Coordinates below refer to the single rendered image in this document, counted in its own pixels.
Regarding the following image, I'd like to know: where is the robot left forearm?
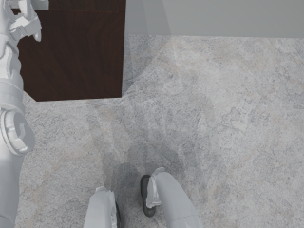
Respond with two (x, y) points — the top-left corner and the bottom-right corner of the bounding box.
(0, 33), (26, 118)

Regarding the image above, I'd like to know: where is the left robot thigh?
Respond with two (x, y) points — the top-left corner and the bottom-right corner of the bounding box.
(83, 190), (117, 228)

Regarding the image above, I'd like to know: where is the drawer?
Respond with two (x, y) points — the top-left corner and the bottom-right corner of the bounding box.
(48, 0), (117, 11)

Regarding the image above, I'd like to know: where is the robot right foot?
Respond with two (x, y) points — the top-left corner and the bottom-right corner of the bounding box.
(140, 175), (156, 218)

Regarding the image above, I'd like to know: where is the robot left hand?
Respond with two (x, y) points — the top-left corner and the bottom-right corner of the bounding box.
(0, 0), (42, 46)

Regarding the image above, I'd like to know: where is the cabinet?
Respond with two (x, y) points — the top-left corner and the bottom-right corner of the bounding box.
(11, 0), (126, 102)

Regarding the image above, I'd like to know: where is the handle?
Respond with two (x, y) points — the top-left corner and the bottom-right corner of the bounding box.
(10, 0), (49, 10)

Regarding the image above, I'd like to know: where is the robot left upper arm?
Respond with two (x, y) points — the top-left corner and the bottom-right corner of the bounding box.
(0, 110), (36, 228)

